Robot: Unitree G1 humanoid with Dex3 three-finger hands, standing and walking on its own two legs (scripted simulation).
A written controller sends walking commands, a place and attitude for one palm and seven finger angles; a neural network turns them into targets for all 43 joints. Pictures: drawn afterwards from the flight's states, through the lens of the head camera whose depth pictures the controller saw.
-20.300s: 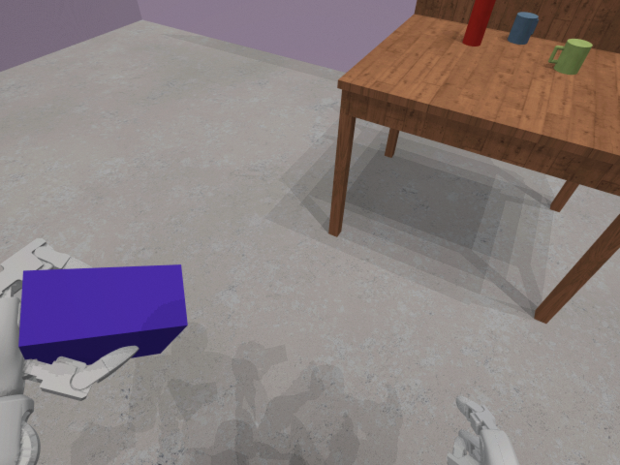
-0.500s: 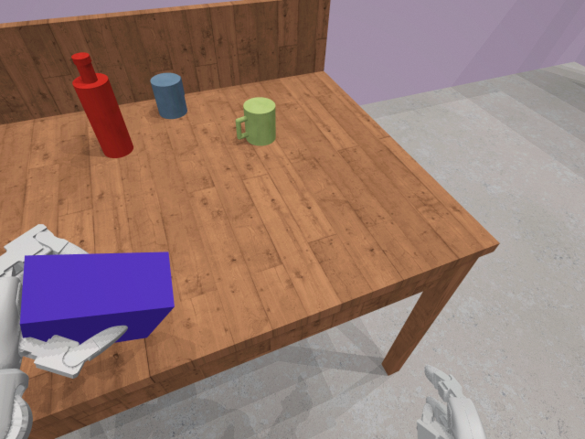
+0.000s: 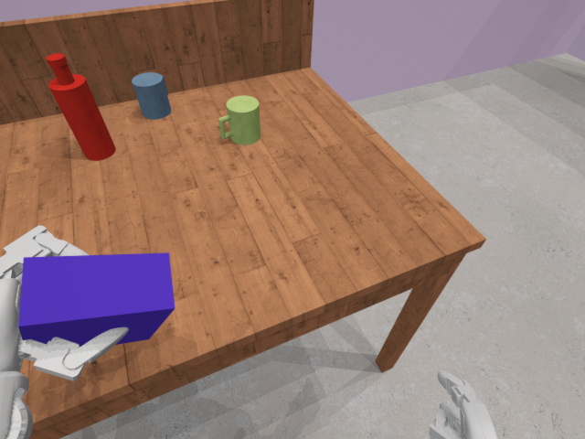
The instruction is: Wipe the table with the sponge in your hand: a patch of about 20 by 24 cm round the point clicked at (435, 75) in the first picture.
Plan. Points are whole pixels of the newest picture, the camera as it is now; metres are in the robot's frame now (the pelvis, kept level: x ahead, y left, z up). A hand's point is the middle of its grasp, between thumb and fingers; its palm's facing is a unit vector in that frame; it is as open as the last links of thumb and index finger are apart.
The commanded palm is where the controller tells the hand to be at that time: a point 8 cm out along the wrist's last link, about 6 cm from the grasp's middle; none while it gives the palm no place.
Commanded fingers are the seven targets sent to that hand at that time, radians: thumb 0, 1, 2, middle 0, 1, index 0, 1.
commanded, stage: shuffle to correct the standing spot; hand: left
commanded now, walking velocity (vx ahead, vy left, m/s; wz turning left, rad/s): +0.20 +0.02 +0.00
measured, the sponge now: (119, 303) +0.23 +0.20 +0.13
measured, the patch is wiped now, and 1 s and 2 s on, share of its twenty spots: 0.00 0.00 0.00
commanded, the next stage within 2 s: come to a stop and stand still in 0.60 s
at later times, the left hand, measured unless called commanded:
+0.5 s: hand (40, 311) +0.21 +0.26 +0.16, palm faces +0.36 -0.85 -0.37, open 9.7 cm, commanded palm +0.15 +0.30 +0.18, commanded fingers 0.00 0.10 1.30 -1.20 -1.60 -1.20 -1.60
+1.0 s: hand (69, 276) +0.25 +0.25 +0.16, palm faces +0.27 -0.90 -0.35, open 9.7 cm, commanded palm +0.18 +0.31 +0.18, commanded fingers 0.00 0.10 1.30 -1.20 -1.60 -1.20 -1.60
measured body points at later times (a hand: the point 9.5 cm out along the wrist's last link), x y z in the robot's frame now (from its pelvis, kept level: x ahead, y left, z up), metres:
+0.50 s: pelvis -0.01 +0.02 +0.00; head +0.00 +0.02 +0.45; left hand +0.18 +0.30 +0.18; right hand +0.17 -0.21 -0.08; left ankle +0.00 +0.13 -0.74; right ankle -0.02 -0.07 -0.73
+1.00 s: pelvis +0.00 +0.04 +0.00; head +0.03 +0.05 +0.45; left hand +0.22 +0.30 +0.18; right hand +0.15 -0.21 -0.08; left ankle +0.00 +0.12 -0.74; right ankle -0.02 -0.07 -0.73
